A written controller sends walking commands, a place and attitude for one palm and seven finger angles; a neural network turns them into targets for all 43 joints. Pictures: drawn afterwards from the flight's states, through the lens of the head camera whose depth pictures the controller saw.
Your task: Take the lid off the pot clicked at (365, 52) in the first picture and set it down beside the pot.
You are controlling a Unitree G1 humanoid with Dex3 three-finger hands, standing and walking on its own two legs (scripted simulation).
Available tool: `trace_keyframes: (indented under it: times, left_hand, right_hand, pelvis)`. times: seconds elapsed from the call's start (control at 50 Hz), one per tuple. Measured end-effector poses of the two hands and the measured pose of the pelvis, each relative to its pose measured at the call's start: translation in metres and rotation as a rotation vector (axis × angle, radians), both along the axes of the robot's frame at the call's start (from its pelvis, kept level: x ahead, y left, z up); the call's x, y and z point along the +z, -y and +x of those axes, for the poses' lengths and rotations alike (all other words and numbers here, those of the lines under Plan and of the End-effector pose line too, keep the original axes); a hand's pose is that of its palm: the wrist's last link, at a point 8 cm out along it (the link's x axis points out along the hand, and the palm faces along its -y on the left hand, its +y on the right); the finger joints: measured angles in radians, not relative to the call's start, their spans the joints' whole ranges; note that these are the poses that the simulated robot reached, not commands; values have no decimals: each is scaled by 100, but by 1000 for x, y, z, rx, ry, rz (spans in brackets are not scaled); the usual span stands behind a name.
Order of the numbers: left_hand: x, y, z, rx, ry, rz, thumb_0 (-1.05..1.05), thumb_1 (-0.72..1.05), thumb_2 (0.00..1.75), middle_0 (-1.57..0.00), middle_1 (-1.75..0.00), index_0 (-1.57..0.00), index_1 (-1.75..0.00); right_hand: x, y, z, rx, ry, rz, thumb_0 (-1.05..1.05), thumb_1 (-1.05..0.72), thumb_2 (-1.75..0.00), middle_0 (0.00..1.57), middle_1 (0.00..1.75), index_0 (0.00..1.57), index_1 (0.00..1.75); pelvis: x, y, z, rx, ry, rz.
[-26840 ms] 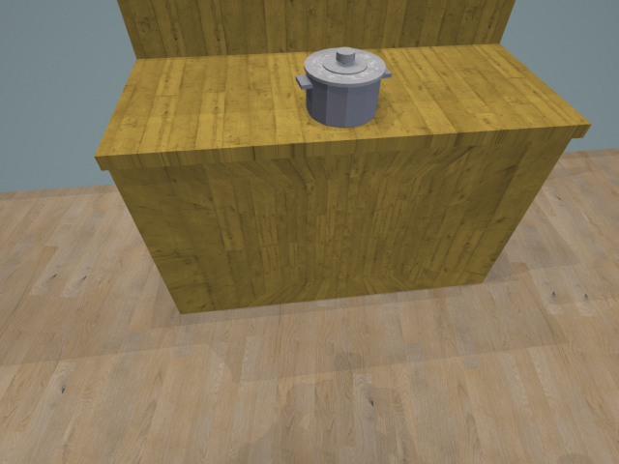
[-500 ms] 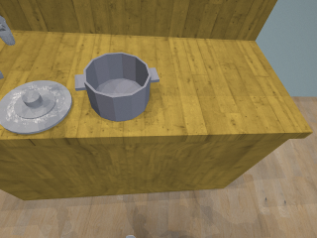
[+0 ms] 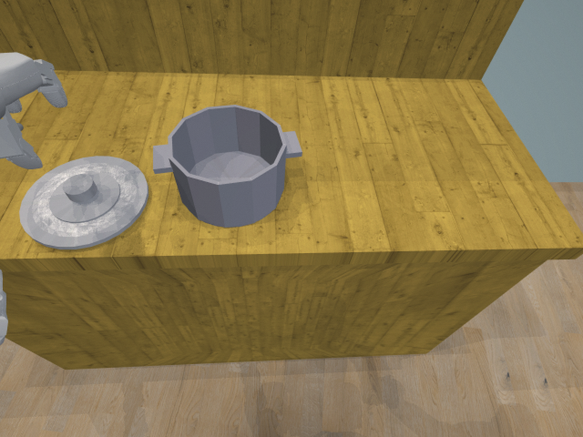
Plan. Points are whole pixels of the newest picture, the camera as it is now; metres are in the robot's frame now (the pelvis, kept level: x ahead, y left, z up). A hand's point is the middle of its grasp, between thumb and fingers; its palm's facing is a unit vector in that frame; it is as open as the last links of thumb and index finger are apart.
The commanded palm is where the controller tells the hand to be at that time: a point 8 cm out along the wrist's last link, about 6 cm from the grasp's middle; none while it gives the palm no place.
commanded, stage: draw the hand back to the body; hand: left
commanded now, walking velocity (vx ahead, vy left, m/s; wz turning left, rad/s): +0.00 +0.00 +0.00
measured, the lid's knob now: (80, 188) +0.49 +0.33 +0.03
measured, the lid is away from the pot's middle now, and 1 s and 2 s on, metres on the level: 0.24 0.24 0.24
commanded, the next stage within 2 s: step back with the hand held close in 1.86 s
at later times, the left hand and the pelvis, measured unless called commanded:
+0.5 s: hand (56, 110) +0.41 +0.24 +0.23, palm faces +0.42 -0.88 -0.21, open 10.4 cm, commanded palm +0.35 +0.28 +0.23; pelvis +0.02 -0.04 +0.02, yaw -1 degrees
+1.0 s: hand (89, 188) +0.32 +0.19 +0.22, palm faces +0.52 -0.82 -0.25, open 8.0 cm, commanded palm +0.26 +0.22 +0.22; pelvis +0.02 -0.12 +0.02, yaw +0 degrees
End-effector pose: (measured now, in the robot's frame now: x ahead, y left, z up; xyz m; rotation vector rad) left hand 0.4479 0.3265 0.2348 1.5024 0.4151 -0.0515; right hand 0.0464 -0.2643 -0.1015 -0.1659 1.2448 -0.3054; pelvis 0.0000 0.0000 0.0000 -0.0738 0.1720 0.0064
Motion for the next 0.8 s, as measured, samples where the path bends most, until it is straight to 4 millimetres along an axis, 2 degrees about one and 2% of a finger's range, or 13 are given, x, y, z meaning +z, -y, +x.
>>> trace_keyframes:
  times: [0.1,0.16,0.2,0.26,0.32,0.46,0.66,0.8]
  left_hand:
    - [-3,1,-19,-9,10,5,0,0,66,-37,-85,-37,-86]
    - [0,8,-31,-39,292,-470,0,-1,66,-37,-85,-38,-86]
    - [1,15,-39,-38,486,-727,0,-1,66,-37,-85,-38,-86]
    - [-1,20,-46,11,683,-974,0,-1,66,-37,-85,-37,-86]
    - [-1,27,-51,44,799,-1092,0,1,66,-37,-84,-37,-85]
    - [2,40,-71,81,907,-1140,0,11,69,-35,-78,-34,-78]
    - [1,61,-113,150,934,-1085,0,32,75,-31,-65,-31,-66]
    - [-1,81,-139,182,943,-1062,0,47,79,-28,-55,-28,-56]
  right_hand:
    - [4,-5,31,56,70,19,1,-90,-90,20,30,20,30]
    - [12,-11,49,124,146,10,1,-90,-90,20,30,20,30]
    - [18,-15,60,173,189,1,1,-90,-90,20,30,20,30]
    - [28,-17,75,213,254,-10,1,-90,-90,20,30,21,30]
    - [38,-13,88,230,322,-17,1,-90,-90,20,30,21,30]
    - [46,12,101,225,394,-20,1,-90,-90,20,30,21,30]
    - [34,57,102,204,358,-12,1,-90,-90,20,30,21,30]
    - [31,77,115,207,393,3,1,-90,-90,20,30,20,30]
  pelvis:
    - [2,2,-3,12,21,3]
    - [6,3,-5,14,66,9]
    - [9,7,-3,9,89,18]
    - [12,13,0,-1,114,25]
    - [15,20,5,-7,133,27]
    - [20,36,16,-26,158,41]
    - [21,69,24,-21,186,58]
    - [21,93,23,-15,208,67]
